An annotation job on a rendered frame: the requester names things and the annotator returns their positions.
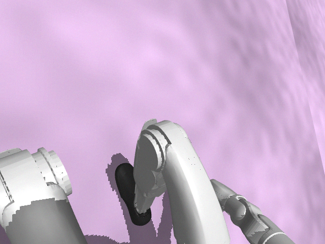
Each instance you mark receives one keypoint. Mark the right robot foot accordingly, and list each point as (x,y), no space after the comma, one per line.
(126,185)

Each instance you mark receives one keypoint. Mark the right robot arm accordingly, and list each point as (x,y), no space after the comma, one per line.
(257,228)

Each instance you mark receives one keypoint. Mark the right robot hand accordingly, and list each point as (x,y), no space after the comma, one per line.
(223,192)

